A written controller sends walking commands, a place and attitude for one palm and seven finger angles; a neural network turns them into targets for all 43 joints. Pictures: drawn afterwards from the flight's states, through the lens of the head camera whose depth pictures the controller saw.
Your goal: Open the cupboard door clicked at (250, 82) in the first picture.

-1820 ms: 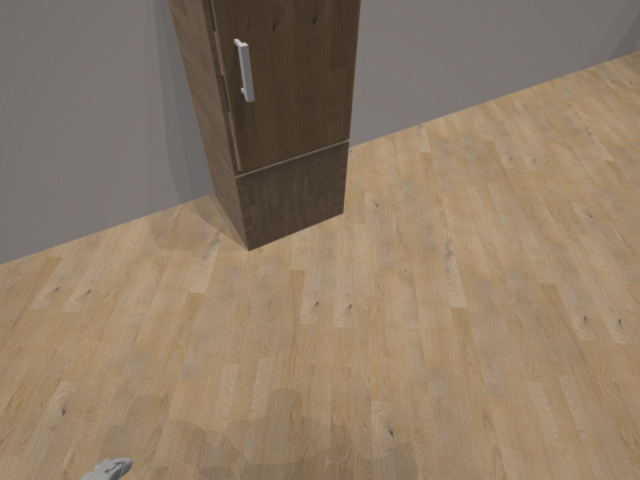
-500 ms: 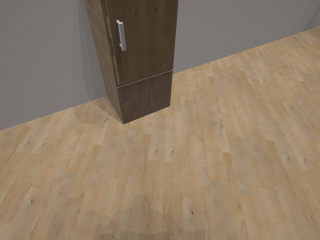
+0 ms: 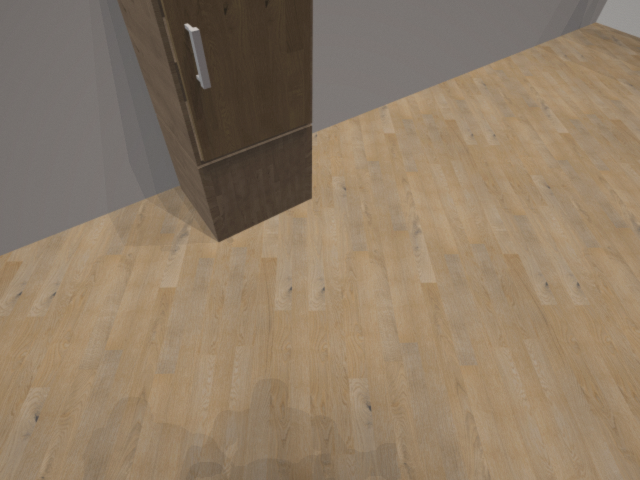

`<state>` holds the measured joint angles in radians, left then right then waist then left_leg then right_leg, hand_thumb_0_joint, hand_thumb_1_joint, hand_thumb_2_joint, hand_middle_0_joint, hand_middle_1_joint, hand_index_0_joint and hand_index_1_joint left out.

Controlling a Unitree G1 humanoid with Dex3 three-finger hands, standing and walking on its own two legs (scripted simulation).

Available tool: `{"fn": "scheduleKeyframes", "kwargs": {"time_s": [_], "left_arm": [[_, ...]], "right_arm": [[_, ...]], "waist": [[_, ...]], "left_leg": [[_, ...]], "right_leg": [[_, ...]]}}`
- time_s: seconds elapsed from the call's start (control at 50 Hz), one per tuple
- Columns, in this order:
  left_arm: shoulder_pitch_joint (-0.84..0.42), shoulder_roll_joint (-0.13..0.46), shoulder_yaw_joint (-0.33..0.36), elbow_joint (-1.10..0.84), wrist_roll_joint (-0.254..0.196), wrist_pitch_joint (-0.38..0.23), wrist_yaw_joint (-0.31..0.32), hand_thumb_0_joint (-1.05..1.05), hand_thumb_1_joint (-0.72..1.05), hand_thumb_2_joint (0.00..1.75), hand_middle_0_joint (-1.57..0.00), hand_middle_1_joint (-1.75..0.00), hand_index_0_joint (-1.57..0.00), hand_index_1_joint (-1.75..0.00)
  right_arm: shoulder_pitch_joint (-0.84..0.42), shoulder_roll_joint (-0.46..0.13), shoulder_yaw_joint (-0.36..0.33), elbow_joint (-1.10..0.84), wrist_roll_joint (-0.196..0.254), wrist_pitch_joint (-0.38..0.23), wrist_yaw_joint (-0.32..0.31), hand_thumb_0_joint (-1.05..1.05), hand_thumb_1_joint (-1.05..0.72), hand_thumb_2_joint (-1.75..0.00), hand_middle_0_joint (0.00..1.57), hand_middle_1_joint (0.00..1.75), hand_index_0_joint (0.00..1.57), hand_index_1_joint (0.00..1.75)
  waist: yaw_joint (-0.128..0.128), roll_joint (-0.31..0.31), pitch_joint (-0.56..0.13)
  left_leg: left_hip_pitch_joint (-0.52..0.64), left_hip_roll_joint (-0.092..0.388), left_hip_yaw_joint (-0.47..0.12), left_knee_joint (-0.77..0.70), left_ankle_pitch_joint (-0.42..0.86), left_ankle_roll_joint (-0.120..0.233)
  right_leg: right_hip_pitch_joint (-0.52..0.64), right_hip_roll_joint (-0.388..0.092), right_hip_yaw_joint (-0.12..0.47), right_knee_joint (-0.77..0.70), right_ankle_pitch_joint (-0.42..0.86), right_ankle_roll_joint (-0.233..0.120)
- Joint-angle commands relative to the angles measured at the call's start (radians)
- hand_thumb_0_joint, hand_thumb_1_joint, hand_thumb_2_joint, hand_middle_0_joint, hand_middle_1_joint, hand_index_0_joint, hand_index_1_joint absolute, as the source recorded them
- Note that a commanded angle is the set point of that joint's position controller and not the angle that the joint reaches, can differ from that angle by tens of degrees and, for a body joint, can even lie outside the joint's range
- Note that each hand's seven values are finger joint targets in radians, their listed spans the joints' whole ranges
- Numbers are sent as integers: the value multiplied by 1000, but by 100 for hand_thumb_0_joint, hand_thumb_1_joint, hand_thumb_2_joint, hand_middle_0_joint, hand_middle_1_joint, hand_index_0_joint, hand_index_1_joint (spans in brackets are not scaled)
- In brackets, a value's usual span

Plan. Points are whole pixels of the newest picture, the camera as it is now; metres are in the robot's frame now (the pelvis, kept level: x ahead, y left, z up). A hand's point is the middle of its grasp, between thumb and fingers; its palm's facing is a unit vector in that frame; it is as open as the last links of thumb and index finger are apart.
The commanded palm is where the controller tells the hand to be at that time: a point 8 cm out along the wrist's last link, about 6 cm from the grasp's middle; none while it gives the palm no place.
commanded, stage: walk to a spot facing it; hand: left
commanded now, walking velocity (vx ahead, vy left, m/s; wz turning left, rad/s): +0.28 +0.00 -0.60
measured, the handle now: (197, 56) +1.07 +0.41 +0.00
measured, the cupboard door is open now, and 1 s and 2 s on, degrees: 0 0 0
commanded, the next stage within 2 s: turn to face it in 1.98 s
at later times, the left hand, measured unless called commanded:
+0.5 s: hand out of the picture +0.07 +0.16 -0.15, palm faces -0.13 -0.97 -0.19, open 7.4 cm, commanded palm none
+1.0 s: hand (268, 274) +0.50 +0.14 -0.16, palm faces -0.48 -0.86 -0.19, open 7.4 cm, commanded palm none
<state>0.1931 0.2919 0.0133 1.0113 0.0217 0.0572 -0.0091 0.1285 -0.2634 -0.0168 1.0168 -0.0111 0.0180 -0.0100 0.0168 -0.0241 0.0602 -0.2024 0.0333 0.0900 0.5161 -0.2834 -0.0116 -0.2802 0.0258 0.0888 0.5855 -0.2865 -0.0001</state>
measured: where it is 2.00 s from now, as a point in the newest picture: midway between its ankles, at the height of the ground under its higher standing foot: (396, 361)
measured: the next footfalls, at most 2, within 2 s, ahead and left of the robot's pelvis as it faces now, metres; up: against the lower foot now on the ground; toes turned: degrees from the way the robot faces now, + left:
left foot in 0.62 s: +0.33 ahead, +0.08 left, +0.00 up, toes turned -13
right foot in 1.28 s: +0.46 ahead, -0.21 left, +0.00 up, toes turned -49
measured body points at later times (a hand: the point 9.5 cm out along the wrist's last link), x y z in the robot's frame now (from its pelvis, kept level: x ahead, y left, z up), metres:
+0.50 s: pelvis +0.11 -0.02 +0.01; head +0.13 -0.02 +0.46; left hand +0.07 +0.22 -0.14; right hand +0.17 -0.28 -0.13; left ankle +0.22 +0.11 -0.67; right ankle +0.00 -0.11 -0.73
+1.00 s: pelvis +0.31 +0.01 +0.01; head +0.33 +0.03 +0.46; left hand +0.52 +0.19 -0.14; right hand +0.15 -0.17 -0.13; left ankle +0.29 +0.09 -0.73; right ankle +0.30 -0.15 -0.63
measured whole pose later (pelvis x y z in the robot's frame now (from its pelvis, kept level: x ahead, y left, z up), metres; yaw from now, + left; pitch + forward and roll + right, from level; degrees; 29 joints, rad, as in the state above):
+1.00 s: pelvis +0.31 +0.01 +0.01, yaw -32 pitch -1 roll +0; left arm 0.18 0.24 0.11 0.94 0.04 0.04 -0.04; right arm 0.42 -0.17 -0.04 1.05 -0.01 -0.08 -0.03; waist -0.01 -0.05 0.03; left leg -0.03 0.02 0.34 0.37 -0.32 0.06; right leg -0.69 -0.09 -0.02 1.18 -0.09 0.03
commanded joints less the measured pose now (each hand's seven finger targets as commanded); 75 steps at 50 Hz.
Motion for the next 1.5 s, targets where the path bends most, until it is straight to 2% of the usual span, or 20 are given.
{"fn": "scheduleKeyframes", "kwargs": {"time_s": [0.0,0.08,0.1,0.12,0.22,0.48,0.56,0.58,0.62,0.7,0.78,1.08,1.18,1.22,1.24,1.26,1.28,1.34,1.4,1.48], "left_arm": [[20,100,55,-116,3,-9,-17,0,90,90,-20,-30,-20,-30],[241,69,68,-64,9,-39,-26,0,90,90,-20,-30,-20,-30],[316,168,87,-50,21,-62,-8,0,90,90,-20,-30,-20,-30],[365,212,87,-51,3,-71,11,0,90,90,-20,-30,-20,-30],[229,82,62,-81,-2,-112,13,0,90,90,-20,-30,-20,-30],[354,48,65,-2,11,-124,35,0,90,90,-20,-30,-20,-30],[254,73,80,-20,6,-121,35,0,90,90,-20,-30,-20,-30],[240,55,84,-28,-2,-122,30,0,90,90,-20,-30,-20,-30],[273,-30,75,-64,-17,-121,9,0,90,90,-20,-30,-20,-30],[162,-28,88,-61,14,-84,-18,0,90,90,-20,-30,-20,-30],[192,-70,88,-55,15,-42,-27,0,90,90,-20,-30,-20,-30],[-227,-96,59,-186,10,-42,-45,0,90,90,-20,-30,-20,-30],[-82,-62,69,-149,11,-63,-34,0,90,90,-20,-30,-20,-30],[144,9,95,-84,15,-86,-27,0,90,90,-20,-30,-20,-30],[260,113,114,-57,14,-94,-17,0,90,90,-20,-30,-20,-30],[311,189,128,-48,-8,-97,2,0,90,90,-20,-30,-20,-30],[266,195,134,-56,-23,-86,15,0,90,90,-20,-30,-20,-30],[73,68,90,-93,-20,-105,16,0,90,90,-20,-30,-20,-30],[45,30,84,-87,1,-126,18,0,90,90,-20,-30,-20,-30],[99,26,80,-65,0,-137,10,0,90,90,-20,-30,-20,-30]], "right_arm": [[-21,-237,-69,-92,-7,-19,-8,0,-90,-90,20,30,20,30],[-64,-184,-66,-108,-13,-16,2,0,-90,-90,20,30,20,30],[-42,-86,-48,-139,-2,-13,8,0,-90,-90,20,30,20,30],[-133,-83,-39,-199,-12,-30,13,0,-90,-90,20,30,20,30],[-59,-77,-58,-145,-15,-44,27,0,-90,-90,20,30,20,30],[-189,4,-45,-218,-5,-64,34,0,-90,-90,20,30,20,30],[20,-26,-54,-158,0,-86,16,0,-90,-90,20,30,20,30],[188,-80,-66,-104,-2,-90,-1,0,-90,-90,20,30,20,30],[387,-243,-98,-56,-13,-88,-10,0,-90,-90,20,30,20,30],[139,-36,-43,-102,-10,-96,-9,0,-90,-90,20,30,20,30],[170,2,-39,-74,-4,-118,-18,0,-90,-90,20,30,20,30],[454,-7,-34,37,-18,-108,-29,0,-90,-90,20,30,20,30],[414,-62,-50,25,-14,-95,-24,0,-90,-90,20,30,20,30],[354,-89,-54,-10,-2,-93,-13,0,-90,-90,20,30,20,30],[346,-44,-48,-44,16,-90,0,0,-90,-90,20,30,20,30],[313,15,-42,-91,20,-97,-6,0,-90,-90,20,30,20,30],[228,-7,-53,-109,12,-92,-11,0,-90,-90,20,30,20,30],[226,19,-51,-85,-7,-65,-5,0,-90,-90,20,30,20,30],[276,49,-53,-65,-17,-42,-1,0,-90,-90,20,30,20,30],[171,43,-51,-108,-19,-42,11,0,-90,-90,20,30,20,30]], "waist": [[-4,242,-33],[108,20,-13],[121,-349,12],[138,-354,71],[15,-32,60],[66,-110,9],[-43,-100,-63],[-106,-36,-136],[-127,353,-274],[-9,174,51],[32,162,26],[-90,100,99],[-8,183,-20],[107,186,-160],[151,4,-278],[133,-118,-357],[122,-5,-275],[-7,63,-43],[-66,20,0],[-42,-80,-9]], "left_leg": [[-36,354,-268,-301,-276,168],[-266,212,-44,89,-340,52],[-505,52,80,478,-402,-27],[-624,6,-20,636,-354,-29],[-493,93,-91,632,8,-43],[-483,56,-35,293,38,-48],[-42,-2,-9,6,60,-9],[227,32,-43,-38,113,1],[464,499,-616,-221,41,137],[-34,351,-301,-343,-123,66],[-48,270,-38,-325,139,8],[328,310,143,-277,595,82],[363,318,265,14,1138,69],[165,301,277,368,1000,29],[-151,210,265,674,381,-12],[-444,42,146,1010,-307,-60],[-499,88,-21,1030,-249,-27],[-395,174,-72,865,-33,-41],[-313,162,-52,718,-9,-53],[-371,144,-48,557,69,-68]], "right_leg": [[-107,-45,-83,304,-228,13],[205,-33,-117,-43,-131,-12],[287,-261,318,-330,-324,-90],[212,-395,642,-472,-261,-171],[119,-271,344,-403,-22,-181],[311,-222,250,-306,388,-181],[151,-167,199,-98,565,-131],[15,-105,160,77,484,-102],[-347,55,-20,641,-277,-23],[-325,-110,-35,744,-23,-16],[-320,-110,-61,718,120,7],[-502,-100,-224,263,126,-7],[-217,18,-319,97,0,-87],[189,18,-290,-42,80,-129],[519,-202,19,-78,175,-228],[655,-452,530,-157,432,-363],[567,-452,453,-227,354,-374],[112,-330,205,-318,256,-176],[-62,-247,68,-344,279,-191],[-12,-193,68,-329,326,-194]]}}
